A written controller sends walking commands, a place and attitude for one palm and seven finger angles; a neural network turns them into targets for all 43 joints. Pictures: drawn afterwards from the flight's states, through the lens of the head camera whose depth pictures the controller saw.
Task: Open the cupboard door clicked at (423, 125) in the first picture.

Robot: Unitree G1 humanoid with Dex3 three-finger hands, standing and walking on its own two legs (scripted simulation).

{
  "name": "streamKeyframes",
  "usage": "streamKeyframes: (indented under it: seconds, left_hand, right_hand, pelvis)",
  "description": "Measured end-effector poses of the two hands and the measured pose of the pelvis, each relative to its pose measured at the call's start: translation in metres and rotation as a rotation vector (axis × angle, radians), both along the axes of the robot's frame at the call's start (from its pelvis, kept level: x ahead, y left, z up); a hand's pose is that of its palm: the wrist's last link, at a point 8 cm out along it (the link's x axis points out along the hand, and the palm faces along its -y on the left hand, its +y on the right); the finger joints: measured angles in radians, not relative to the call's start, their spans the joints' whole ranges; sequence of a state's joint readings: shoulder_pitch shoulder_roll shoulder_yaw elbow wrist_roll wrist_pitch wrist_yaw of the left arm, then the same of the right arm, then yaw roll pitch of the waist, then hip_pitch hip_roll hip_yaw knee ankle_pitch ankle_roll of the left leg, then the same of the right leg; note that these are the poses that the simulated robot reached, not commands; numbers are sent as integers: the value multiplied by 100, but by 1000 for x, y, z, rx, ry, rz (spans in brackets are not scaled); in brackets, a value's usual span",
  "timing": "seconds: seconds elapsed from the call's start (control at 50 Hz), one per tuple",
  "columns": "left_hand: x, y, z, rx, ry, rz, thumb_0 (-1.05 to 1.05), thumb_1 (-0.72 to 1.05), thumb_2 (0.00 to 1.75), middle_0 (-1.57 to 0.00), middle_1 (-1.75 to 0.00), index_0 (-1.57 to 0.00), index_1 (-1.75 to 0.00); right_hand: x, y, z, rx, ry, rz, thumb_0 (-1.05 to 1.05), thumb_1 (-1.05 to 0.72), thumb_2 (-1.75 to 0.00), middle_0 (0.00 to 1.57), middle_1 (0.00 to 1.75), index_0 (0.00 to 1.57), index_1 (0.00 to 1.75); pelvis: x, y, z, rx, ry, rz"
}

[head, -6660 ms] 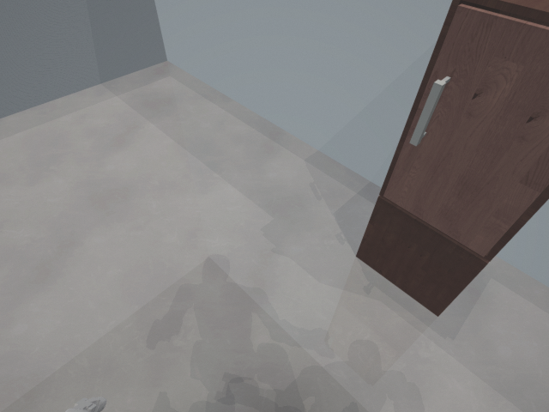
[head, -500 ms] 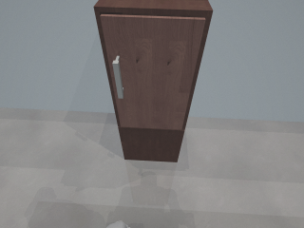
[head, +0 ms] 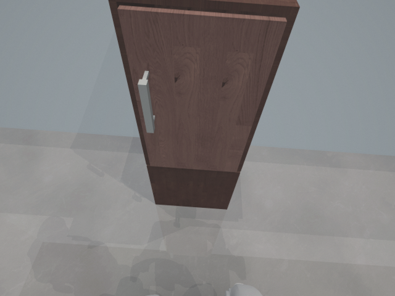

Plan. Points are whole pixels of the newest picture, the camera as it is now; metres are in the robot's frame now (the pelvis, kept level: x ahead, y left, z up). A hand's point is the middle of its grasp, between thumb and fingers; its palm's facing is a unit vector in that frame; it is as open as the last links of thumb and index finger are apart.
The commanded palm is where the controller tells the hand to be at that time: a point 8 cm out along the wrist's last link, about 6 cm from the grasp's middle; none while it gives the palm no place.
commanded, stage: come to a stop and stand still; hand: left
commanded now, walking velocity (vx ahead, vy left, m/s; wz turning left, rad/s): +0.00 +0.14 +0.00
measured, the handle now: (148, 103) +0.57 +0.17 +0.02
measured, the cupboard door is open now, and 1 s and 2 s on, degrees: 0 0 0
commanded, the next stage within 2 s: look again from close up in 1.00 s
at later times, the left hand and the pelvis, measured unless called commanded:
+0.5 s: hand out of the picture +0.00 +0.17 -0.16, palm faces +0.10 -0.96 -0.26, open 7.3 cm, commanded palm none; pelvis -0.03 -0.02 +0.00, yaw +2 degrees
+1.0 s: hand out of the picture -0.02 +0.19 -0.18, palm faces +0.03 -0.98 -0.18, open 7.3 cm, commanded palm none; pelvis -0.02 +0.02 +0.00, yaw +0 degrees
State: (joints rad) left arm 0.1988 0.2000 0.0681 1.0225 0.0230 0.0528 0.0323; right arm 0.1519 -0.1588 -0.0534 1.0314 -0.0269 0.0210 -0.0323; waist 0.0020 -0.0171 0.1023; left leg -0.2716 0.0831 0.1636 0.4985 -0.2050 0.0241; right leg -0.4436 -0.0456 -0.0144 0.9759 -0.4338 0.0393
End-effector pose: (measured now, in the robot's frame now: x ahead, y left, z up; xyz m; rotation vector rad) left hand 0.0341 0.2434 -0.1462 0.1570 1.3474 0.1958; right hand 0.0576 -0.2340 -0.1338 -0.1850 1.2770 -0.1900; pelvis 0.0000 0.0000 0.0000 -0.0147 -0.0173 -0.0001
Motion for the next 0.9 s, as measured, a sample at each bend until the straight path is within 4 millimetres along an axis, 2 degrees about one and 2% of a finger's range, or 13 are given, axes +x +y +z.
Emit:
streamKeyframes:
  seconds: [0.08, 0.14, 0.26, 0.38, 0.5, 0.56, 0.62, 0.7, 0.8, 0.9]
  left_hand:
    - [20, -16, 8, 42, -85, -28, 0, 91, 90, -19, -30, -20, -30]
    - [23, -32, 10, 69, -123, -58, 0, 91, 90, -19, -30, -20, -30]
    - [12, -55, 29, 58, -128, -49, 0, 91, 90, -20, -30, -20, -30]
    - [-7, -48, 34, 63, -128, -3, 0, 91, 90, -20, -30, -21, -30]
    - [-42, -24, 21, 39, -61, 32, 0, 91, 90, -20, -30, -21, -30]
    - [-60, -7, 4, 15, -11, 52, 0, 91, 90, -20, -30, -21, -30]
    - [-72, 3, -4, -3, 43, 55, 0, 91, 90, -20, -30, -20, -30]
    - [-75, 4, -3, -24, 72, 45, 1, 91, 90, -19, -30, -20, -30]
    - [-70, -5, -2, -36, 72, 27, 0, 91, 90, -19, -30, -20, -30]
    - [-63, -11, 1, -48, 75, 1, 1, 92, 90, -19, -30, -20, -30]
  right_hand:
    - [-12, -22, -16, 37, 12, -17, 0, -92, -90, 20, 30, 21, 30]
    - [-19, -38, -31, 70, 14, -36, 0, -92, -90, 20, 30, 20, 30]
    - [-36, -50, -25, 98, 49, -24, 1, -92, -90, 19, 30, 20, 30]
    - [-53, -54, -15, 81, 96, 14, 1, -91, -90, 19, 30, 20, 30]
    - [-51, -40, -5, 35, 79, 43, 1, -91, -90, 19, 30, 20, 30]
    - [-50, -26, -5, 2, 41, 51, 1, -91, -90, 19, 30, 20, 30]
    - [-54, -7, 1, -1, 38, 45, 1, -91, -90, 19, 30, 20, 30]
    - [-58, 16, 1, 18, 58, 42, 1, -92, -90, 20, 30, 20, 30]
    - [-63, 24, -10, 42, 85, 16, 1, -94, -90, 20, 30, 21, 30]
    - [-71, 30, -10, 57, 103, -5, 1, -94, -90, 20, 30, 20, 30]
  pelvis:
    - [-2, -21, -7, 17, -6, -1]
    - [-5, -35, -14, 34, -11, -3]
    - [-13, -44, 0, 54, -7, 9]
    - [-21, -43, 6, 64, 9, 29]
    - [-28, -25, 5, 44, 21, 29]
    - [-30, -9, -4, 7, 25, 29]
    - [-30, -1, -2, 17, 16, 23]
    - [-26, 6, 1, 22, 16, 19]
    - [-22, 13, -1, 25, 8, 13]
    - [-19, 17, 3, 16, 6, 9]
